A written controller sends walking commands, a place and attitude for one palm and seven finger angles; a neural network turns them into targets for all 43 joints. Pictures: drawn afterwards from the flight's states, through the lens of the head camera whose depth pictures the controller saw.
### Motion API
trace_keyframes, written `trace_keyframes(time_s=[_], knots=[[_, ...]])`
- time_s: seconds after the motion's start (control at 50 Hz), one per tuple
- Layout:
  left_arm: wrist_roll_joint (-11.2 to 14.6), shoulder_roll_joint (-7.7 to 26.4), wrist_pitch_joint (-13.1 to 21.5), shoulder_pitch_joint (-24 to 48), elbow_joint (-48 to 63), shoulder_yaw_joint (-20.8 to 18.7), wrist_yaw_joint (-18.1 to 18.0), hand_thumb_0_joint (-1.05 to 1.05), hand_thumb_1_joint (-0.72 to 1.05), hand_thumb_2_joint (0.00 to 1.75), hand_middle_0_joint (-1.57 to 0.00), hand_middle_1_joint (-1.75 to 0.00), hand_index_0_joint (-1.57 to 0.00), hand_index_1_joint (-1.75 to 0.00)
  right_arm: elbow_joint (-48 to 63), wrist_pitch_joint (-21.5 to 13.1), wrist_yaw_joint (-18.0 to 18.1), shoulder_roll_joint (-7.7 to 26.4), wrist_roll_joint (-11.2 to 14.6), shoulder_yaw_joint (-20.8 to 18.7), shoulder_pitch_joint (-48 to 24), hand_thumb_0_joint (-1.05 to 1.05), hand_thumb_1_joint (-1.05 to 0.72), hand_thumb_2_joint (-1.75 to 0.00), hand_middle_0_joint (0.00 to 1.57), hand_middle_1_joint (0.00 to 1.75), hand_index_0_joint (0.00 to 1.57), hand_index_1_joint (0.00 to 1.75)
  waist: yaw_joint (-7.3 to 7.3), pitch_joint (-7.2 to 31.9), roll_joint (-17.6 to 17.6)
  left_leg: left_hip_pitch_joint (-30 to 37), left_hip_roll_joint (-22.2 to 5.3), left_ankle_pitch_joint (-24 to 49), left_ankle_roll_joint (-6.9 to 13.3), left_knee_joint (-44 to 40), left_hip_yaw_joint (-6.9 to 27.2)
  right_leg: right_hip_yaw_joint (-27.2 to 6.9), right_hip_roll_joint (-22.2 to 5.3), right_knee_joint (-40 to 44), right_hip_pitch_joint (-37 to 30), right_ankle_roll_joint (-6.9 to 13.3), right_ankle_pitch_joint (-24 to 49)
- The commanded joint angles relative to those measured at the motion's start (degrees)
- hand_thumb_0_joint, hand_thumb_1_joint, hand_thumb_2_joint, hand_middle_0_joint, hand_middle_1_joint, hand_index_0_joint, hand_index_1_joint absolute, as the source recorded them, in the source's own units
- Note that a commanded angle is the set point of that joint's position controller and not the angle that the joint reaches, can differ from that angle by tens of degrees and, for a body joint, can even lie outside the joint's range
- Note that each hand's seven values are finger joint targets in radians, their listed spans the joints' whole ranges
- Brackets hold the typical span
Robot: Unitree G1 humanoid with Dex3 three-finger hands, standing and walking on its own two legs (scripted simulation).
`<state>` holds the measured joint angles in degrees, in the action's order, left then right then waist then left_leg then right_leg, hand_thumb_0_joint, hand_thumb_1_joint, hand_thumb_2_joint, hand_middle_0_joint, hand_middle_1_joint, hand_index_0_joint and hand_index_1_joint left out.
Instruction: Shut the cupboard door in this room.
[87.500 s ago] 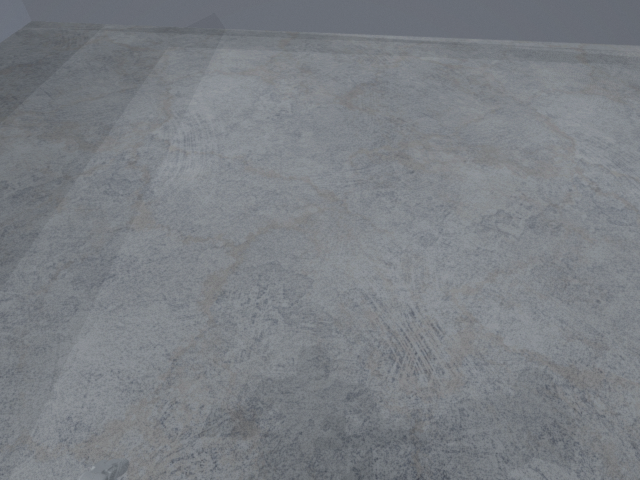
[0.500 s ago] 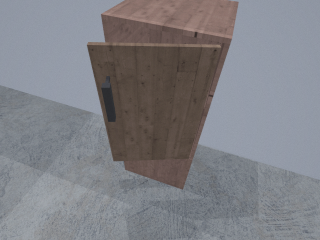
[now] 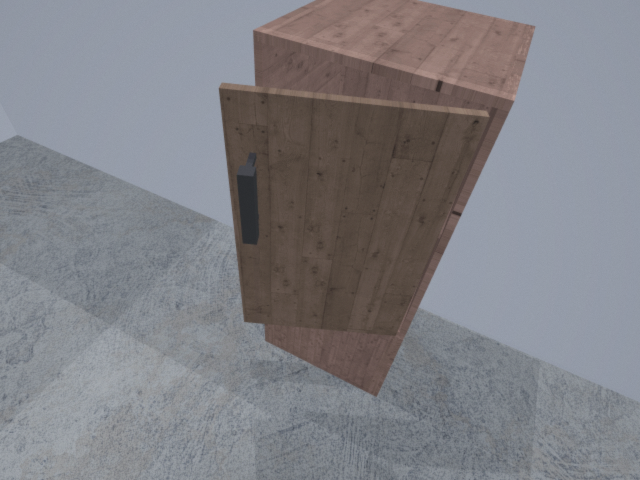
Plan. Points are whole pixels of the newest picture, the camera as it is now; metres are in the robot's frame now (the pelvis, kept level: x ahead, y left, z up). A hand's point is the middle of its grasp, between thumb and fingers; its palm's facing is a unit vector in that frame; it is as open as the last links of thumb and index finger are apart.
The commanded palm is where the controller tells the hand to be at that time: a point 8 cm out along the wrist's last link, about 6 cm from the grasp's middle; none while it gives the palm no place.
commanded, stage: shuffle to correct the standing spot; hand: left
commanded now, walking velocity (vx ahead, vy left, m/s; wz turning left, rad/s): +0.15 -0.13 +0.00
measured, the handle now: (251, 199) +0.51 +0.16 +0.06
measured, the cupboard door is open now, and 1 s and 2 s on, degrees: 23 23 23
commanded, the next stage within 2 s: come to a stop and stand still in 0.26 s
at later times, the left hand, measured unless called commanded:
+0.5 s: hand out of the picture +0.04 +0.11 -0.17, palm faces +0.02 -0.99 -0.17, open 7.4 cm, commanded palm none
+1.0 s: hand out of the picture +0.09 +0.15 -0.17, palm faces -0.04 -0.97 -0.22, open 7.4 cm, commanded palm none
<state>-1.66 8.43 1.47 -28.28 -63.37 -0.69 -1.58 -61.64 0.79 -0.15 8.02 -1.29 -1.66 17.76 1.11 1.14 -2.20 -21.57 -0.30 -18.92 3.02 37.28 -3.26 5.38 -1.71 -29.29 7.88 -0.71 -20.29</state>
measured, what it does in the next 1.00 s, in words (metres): steps on the spot: right foot, then left foot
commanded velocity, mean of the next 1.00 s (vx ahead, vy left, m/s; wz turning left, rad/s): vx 0.00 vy -0.01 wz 0.00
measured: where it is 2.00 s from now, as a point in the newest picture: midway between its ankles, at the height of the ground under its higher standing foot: outside the picture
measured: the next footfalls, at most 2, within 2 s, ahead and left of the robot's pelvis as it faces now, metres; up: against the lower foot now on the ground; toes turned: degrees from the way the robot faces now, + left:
right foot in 0.34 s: +0.10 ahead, -0.15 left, +0.00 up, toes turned -4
left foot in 0.62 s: +0.15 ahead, +0.03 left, +0.00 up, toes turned +1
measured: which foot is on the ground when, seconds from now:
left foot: down 0.00-0.36, up 0.38-0.60, down 0.62-1.00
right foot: down 0.00-0.04, up 0.06-0.32, down 0.34-1.00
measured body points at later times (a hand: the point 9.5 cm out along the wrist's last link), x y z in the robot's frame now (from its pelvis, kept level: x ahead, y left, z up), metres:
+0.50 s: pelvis +0.05 -0.05 +0.01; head +0.06 -0.05 +0.46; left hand +0.04 +0.16 -0.15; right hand +0.05 -0.28 -0.15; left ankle +0.07 +0.05 -0.69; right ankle +0.05 -0.15 -0.73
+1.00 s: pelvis +0.06 -0.03 +0.00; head +0.07 -0.03 +0.45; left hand +0.09 +0.20 -0.15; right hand +0.13 -0.26 -0.14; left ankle +0.11 +0.03 -0.73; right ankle +0.05 -0.15 -0.73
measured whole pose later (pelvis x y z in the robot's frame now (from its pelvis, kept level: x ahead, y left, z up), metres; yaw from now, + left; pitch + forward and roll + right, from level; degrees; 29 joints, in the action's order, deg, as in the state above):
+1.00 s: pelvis +0.06 -0.03 +0.00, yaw -4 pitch -1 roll -1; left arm -1.5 9.7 -0.3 -16.7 -58.3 -0.1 -2.8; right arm -55.9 0.6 0.7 9.6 -0.9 -1.1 10.3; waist 0.6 -2.2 1.1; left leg -17.8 0.7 -12.3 4.6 30.6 -6.4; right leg 4.8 -0.5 -29.7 12.6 0.5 -16.2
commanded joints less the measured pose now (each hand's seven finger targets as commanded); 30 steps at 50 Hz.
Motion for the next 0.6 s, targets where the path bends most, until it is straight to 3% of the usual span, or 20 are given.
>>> trace_keyframes(time_s=[0.0,0.02,0.04,0.06,0.08,0.12,0.18,0.24,0.28,0.3,0.32,0.34,0.36,0.38,0.42,0.46,0.48,0.5,0.54,0.58], knots=[[0.41,2.58,0.33,-0.75,2.47,0.03,0.01,0.0,0.9,0.9,-0.2,-0.3,-0.2,-0.3,0.21,-3.33,0.95,7.31,0.07,-1.53,9.24,0.0,-0.9,-0.9,0.2,0.3,0.2,0.3,-5.01,-5.65,11.03,17.48,-10.94,2.37,3.7,-15.42,14.99,-0.84,-0.91,-8.55,21.06,3.05,-2.04],[0.31,1.76,0.36,0.71,4.17,0.32,0.22,0.0,0.9,0.9,-0.2,-0.3,-0.2,-0.3,-0.22,-3.26,1.71,10.97,-0.35,-2.43,13.71,0.0,-0.9,-0.9,0.2,0.3,0.2,0.3,-6.06,-5.13,16.67,20.7,-20.44,3.0,8.79,-23.45,27.78,1.32,1.65,-20.47,27.61,1.76,-11.2],[-0.39,3.06,-0.07,2.59,4.98,-0.18,0.32,0.0,0.9,0.9,-0.2,-0.3,-0.2,-0.3,0.06,-2.93,1.86,11.53,-0.33,-2.59,12.47,0.0,-0.9,-0.9,0.2,0.3,0.2,0.3,-5.33,-6.38,11.79,16.17,-22.15,-0.57,10.58,-25.3,27.2,-2.39,-0.67,-27.59,27.02,2.79,-11.88],[-0.7,2.9,-0.49,3.04,4.73,-0.43,0.42,0.0,0.9,0.9,-0.2,-0.3,-0.2,-0.3,0.68,-3.03,1.76,10.37,-0.3,-2.18,9.73,0.0,-0.9,-0.9,0.2,0.3,0.2,0.3,-4.07,-7.77,10.8,9.4,-20.97,-6.15,10.33,-26.9,25.12,-4.05,-2.35,-30.42,25.77,2.97,-9.36],[-0.74,2.58,-0.68,3.0,4.53,-0.56,0.68,0.0,0.9,0.9,-0.2,-0.3,-0.2,-0.3,1.48,-3.14,1.9,9.19,-0.18,-1.93,6.78,0.0,-0.9,-0.9,0.2,0.3,0.2,0.3,-2.92,-9.68,10.82,5.89,-20.62,-7.66,10.44,-27.53,24.2,-4.81,-3.2,-31.36,25.97,2.88,-6.91],[-0.4,1.84,-1.17,2.64,4.45,-0.98,1.33,0.0,0.9,0.9,-0.2,-0.3,-0.2,-0.3,2.74,-3.37,1.89,8.21,-0.19,-1.77,2.94,0.0,-0.9,-0.9,0.2,0.3,0.2,0.3,-1.36,-9.41,9.52,-0.16,-19.14,-7.96,9.17,-28.47,18.17,-5.24,-4.66,-28.91,21.14,2.31,-2.51],[-0.07,-0.35,-1.61,0.73,4.0,-0.92,1.79,0.0,0.9,0.9,-0.2,-0.3,-0.2,-0.3,4.19,-3.38,1.92,8.9,-0.39,-2.29,-0.79,0.0,-0.9,-0.9,0.2,0.3,0.2,0.3,0.51,-5.62,7.34,-2.97,-15.86,-7.47,7.22,-27.04,11.2,-2.35,-3.01,-18.28,12.29,1.64,0.47],[-0.13,-0.84,-1.38,0.88,4.17,-1.1,1.82,0.0,0.9,0.9,-0.2,-0.3,-0.2,-0.3,4.06,-2.44,1.71,9.81,-0.49,-2.97,-0.83,0.0,-0.9,-0.9,0.2,0.3,0.2,0.3,0.2,-3.9,7.54,-3.63,-14.41,-13.32,5.63,-23.95,9.38,1.13,-0.15,-8.85,6.04,1.06,2.63],[-0.22,0.62,-1.1,-1.04,3.66,-1.54,1.61,0.0,0.9,0.9,-0.2,-0.3,-0.2,-0.3,3.91,-1.77,1.5,8.56,-0.52,-2.92,-0.86,0.0,-0.9,-0.9,0.2,0.3,0.2,0.3,1.36,-3.85,3.97,-6.68,-11.7,-16.11,3.2,-18.6,7.4,1.8,1.46,-0.5,-0.24,1.08,3.96],[-0.26,2.21,-0.84,-2.75,3.12,-1.79,1.36,0.0,0.9,0.9,-0.2,-0.3,-0.2,-0.3,3.88,-1.56,1.35,7.12,-0.45,-2.55,-0.82,0.0,-0.9,-0.9,0.2,0.3,0.2,0.3,2.42,-4.68,-0.4,-9.8,-8.61,-16.63,1.56,-11.57,4.15,-2.12,-0.74,5.32,-2.92,1.77,-0.77],[-0.61,5.54,-0.53,-3.97,3.2,-2.42,0.72,0.0,0.9,0.9,-0.2,-0.3,-0.2,-0.3,4.96,-1.37,1.15,3.3,0.02,-1.74,-0.87,0.0,-0.9,-0.9,0.2,0.3,0.2,0.3,2.97,-6.63,-12.73,-17.76,-2.07,-15.63,-0.65,1.11,-1.75,-16.59,-9.44,13.98,-4.25,5.48,-12.83],[-0.18,8.33,-0.52,-4.2,3.93,-3.05,0.21,0.0,0.9,0.9,-0.2,-0.3,-0.2,-0.3,6.83,-1.35,0.7,1.99,0.14,-1.32,-3.34,0.0,-0.9,-0.9,0.2,0.3,0.2,0.3,3.77,-7.3,-17.06,-18.56,-0.55,-13.96,-0.57,14.18,-3.79,-27.3,-17.91,22.79,0.15,10.2,-21.76],[0.09,7.32,-0.59,-1.2,4.92,-2.95,0.25,0.0,0.9,0.9,-0.2,-0.3,-0.2,-0.3,7.51,-1.25,0.42,3.1,-0.12,-1.67,-4.92,0.0,-0.9,-0.9,0.2,0.3,0.2,0.3,2.27,-8.52,-9.79,-17.06,-1.46,-10.51,-0.26,20.52,-0.38,-25.5,-17.62,23.25,4.4,11.73,-17.82],[0.18,5.96,0.33,1.33,4.96,-2.72,-0.23,0.0,0.9,0.9,-0.2,-0.3,-0.2,-0.3,6.5,-1.06,0.43,2.41,-0.16,-1.51,-3.02,0.0,-0.9,-0.9,0.2,0.3,0.2,0.3,0.16,-6.74,-8.23,-15.66,-2.1,-7.37,-0.71,22.76,0.72,-25.36,-16.83,22.94,4.82,11.2,-13.35],[0.25,3.64,1.16,5.93,5.82,-1.44,-0.51,0.0,0.9,0.9,-0.2,-0.3,-0.2,-0.3,3.99,-1.12,0.39,1.86,-0.11,-0.91,-0.56,0.0,-0.9,-0.9,0.2,0.3,0.2,0.3,-1.85,-7.24,-4.66,-10.85,-3.84,-2.64,-1.88,19.99,1.43,-16.79,-14.22,18.81,6.75,10.34,5.65],[0.02,4.03,1.5,6.27,5.8,-0.91,-0.38,0.0,0.9,0.9,-0.2,-0.3,-0.2,-0.3,2.66,-1.33,0.54,-0.29,0.44,0.15,0.86,0.0,-0.9,-0.9,0.2,0.3,0.2,0.3,-1.78,-4.25,-2.69,-3.65,-2.26,-2.65,-3.01,9.09,-0.84,-10.77,-12.22,14.69,5.4,10.12,23.27],[-0.16,4.56,1.44,5.76,5.65,-0.98,-0.48,0.0,0.9,0.9,-0.2,-0.3,-0.2,-0.3,2.45,-1.55,0.69,-0.92,0.77,0.49,0.27,0.0,-0.9,-0.9,0.2,0.3,0.2,0.3,-0.89,-4.11,-1.84,-1.8,-1.4,-2.7,-3.41,4.21,-1.76,-10.34,-12.18,12.82,3.38,10.66,30.87],[-0.01,5.41,1.29,4.98,5.13,-1.06,-0.55,0.0,0.9,0.9,-0.2,-0.3,-0.2,-0.3,2.21,-1.61,0.92,-1.16,0.93,0.84,0.01,0.0,-0.9,-0.9,0.2,0.3,0.2,0.3,-0.46,-3.2,-1.71,0.28,-0.72,-1.07,-3.72,0.52,-1.97,-9.82,-12.15,11.05,2.31,10.51,35.15],[0.58,6.28,0.84,5.21,4.36,-1.24,-0.68,0.0,0.9,0.9,-0.2,-0.3,-0.2,-0.3,1.85,-1.43,1.36,-0.26,1.11,0.8,0.99,0.0,-0.9,-0.9,0.2,0.3,0.2,0.3,-0.77,-1.56,-3.47,6.0,-0.23,5.64,-3.98,-7.86,-1.62,-9.14,-11.24,7.6,2.21,9.08,36.08],[0.78,5.58,0.21,6.09,4.96,-1.33,-0.74,0.0,0.9,0.9,-0.2,-0.3,-0.2,-0.3,1.47,-1.9,1.84,2.18,1.27,0.19,2.32,0.0,-0.9,-0.9,0.2,0.3,0.2,0.3,-1.08,-0.45,-1.68,11.3,-3.03,17.75,-3.08,-14.49,0.69,-7.82,-8.87,2.8,2.92,6.15,32.1]])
